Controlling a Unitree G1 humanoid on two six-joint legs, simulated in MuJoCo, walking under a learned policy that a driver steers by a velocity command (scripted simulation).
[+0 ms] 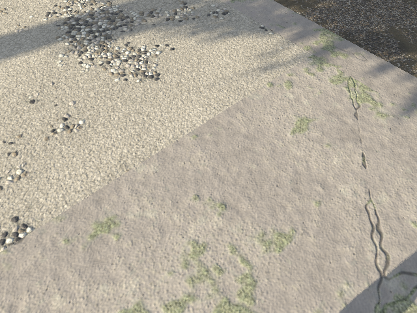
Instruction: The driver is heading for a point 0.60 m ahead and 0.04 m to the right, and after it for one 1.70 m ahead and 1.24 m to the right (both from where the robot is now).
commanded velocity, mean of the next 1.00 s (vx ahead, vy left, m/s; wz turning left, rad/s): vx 0.42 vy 0.00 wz -0.10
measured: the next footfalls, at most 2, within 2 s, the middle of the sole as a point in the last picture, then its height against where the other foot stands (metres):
right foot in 0.42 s outside the picture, level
left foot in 0.92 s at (192, 254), level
